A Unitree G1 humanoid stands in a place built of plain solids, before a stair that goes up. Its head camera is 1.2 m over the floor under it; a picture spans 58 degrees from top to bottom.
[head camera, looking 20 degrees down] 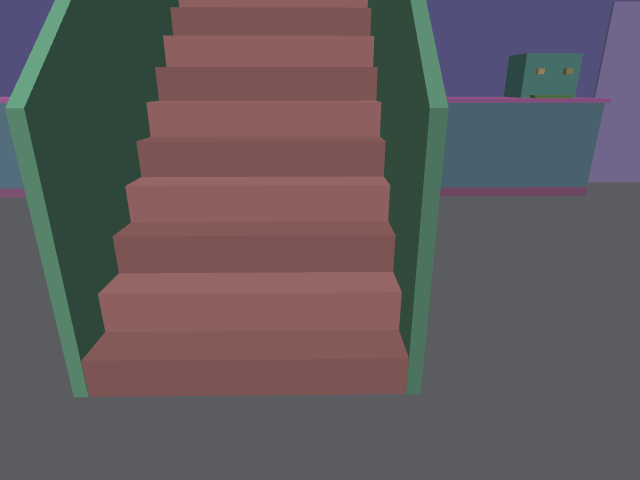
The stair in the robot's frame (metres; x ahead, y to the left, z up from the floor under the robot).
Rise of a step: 0.19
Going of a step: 0.21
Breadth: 1.29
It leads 1 degrees to the left of straight ahead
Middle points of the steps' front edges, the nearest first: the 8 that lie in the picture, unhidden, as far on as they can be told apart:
1.44 0.29 0.17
1.65 0.30 0.36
1.86 0.30 0.54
2.07 0.30 0.73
2.28 0.30 0.91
2.49 0.31 1.10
2.70 0.31 1.28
2.91 0.31 1.47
